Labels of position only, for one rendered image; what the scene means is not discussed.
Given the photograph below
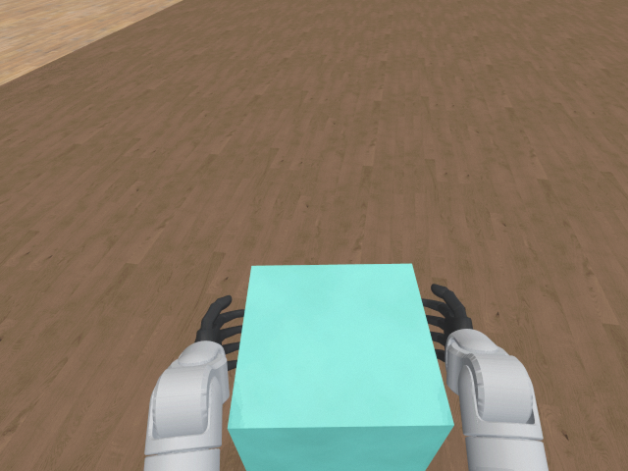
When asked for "robot right forearm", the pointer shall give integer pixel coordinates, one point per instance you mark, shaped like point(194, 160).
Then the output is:
point(498, 407)

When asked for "robot right hand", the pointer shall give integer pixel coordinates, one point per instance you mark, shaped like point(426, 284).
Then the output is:
point(454, 312)

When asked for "robot left hand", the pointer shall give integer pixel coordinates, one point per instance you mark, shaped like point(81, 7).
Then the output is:
point(212, 323)

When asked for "robot left forearm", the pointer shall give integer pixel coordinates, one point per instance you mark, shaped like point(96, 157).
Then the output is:
point(185, 411)

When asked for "carton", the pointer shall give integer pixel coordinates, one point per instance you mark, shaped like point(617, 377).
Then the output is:
point(337, 371)

